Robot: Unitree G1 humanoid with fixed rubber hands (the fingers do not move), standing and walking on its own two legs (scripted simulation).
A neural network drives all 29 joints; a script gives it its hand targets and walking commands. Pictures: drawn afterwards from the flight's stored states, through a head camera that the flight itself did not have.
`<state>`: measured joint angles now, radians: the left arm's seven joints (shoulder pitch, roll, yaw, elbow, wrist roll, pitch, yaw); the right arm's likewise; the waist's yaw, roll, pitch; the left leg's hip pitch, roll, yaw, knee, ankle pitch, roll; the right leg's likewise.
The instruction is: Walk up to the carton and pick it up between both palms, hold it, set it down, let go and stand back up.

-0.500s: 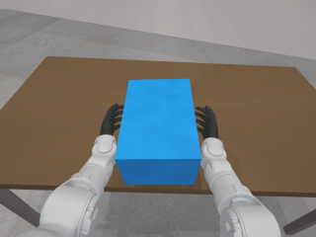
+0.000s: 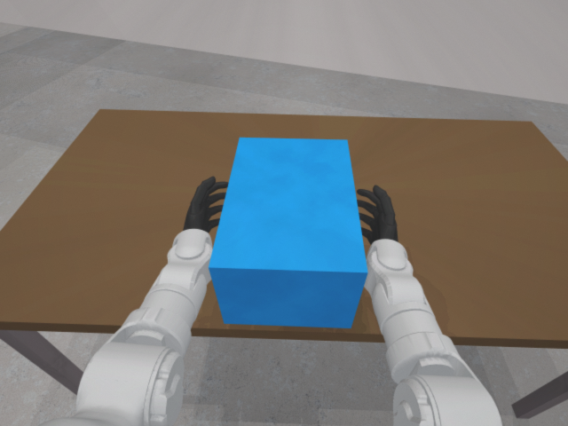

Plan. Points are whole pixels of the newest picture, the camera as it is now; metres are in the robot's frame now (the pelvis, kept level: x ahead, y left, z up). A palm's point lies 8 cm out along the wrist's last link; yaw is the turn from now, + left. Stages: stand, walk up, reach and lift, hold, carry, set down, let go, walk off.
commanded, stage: reach and lift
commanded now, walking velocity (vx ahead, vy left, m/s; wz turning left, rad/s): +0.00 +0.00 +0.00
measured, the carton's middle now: (290, 224) +0.42 -0.02 +0.07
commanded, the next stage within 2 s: hold in 1.58 s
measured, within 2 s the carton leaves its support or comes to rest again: neither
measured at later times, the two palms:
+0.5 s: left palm (181, 209) +0.41 +0.14 +0.12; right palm (370, 206) +0.41 -0.13 +0.12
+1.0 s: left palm (174, 208) +0.37 +0.14 +0.17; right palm (385, 208) +0.37 -0.14 +0.15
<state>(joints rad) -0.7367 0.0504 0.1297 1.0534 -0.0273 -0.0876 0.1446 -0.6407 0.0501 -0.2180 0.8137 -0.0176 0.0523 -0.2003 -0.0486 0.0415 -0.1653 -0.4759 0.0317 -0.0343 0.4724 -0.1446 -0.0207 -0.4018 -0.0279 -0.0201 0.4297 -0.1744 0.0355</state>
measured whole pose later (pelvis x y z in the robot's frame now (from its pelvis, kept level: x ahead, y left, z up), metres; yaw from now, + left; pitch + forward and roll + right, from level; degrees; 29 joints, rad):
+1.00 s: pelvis +0.02 -0.02 +0.01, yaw +0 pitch -5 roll -1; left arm -0.48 -0.07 0.23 0.13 0.24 0.54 0.06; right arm -0.55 0.00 0.00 0.44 0.16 0.31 -0.23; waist -0.04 -0.03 0.01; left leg -0.12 0.05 -0.03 0.34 -0.14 -0.04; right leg -0.05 -0.01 -0.02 0.29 -0.16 0.02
